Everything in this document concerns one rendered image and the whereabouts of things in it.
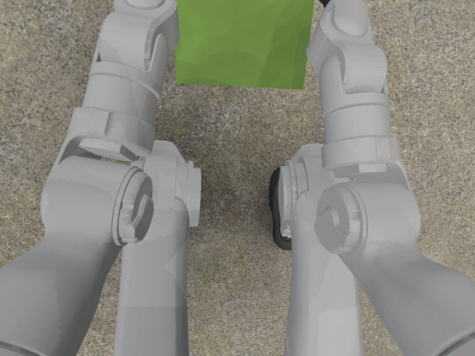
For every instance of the left robot upper arm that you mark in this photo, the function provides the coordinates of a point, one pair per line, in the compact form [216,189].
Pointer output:
[49,295]

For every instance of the robot left forearm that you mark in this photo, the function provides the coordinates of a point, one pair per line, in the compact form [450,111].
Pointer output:
[125,83]

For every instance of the carton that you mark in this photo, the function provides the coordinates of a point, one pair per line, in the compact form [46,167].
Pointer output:
[243,43]

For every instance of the left robot thigh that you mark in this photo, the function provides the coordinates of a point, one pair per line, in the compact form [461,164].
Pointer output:
[152,314]

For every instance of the right robot upper arm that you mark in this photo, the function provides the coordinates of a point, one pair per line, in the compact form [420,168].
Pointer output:
[427,308]

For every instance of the robot right forearm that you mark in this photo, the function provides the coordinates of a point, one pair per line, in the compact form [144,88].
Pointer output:
[352,82]

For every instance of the robot right foot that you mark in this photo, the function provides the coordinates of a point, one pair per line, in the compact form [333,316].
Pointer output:
[284,243]

